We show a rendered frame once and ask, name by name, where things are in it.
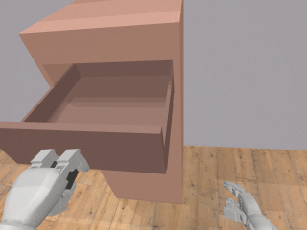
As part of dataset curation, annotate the robot right forearm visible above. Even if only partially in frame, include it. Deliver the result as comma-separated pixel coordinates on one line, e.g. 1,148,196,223
246,213,278,230

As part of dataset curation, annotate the left robot hand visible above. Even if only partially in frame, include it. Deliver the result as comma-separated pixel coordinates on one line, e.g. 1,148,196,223
2,149,90,228

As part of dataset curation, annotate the right robot hand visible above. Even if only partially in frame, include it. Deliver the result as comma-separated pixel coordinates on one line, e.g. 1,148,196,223
224,181,262,228

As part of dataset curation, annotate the cabinet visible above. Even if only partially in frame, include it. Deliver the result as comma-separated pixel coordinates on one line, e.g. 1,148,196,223
18,0,184,205

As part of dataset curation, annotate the handle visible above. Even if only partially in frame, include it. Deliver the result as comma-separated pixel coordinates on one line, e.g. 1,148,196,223
50,161,79,190

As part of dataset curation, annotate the drawer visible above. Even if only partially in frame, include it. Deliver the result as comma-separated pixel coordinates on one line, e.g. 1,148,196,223
0,59,175,174

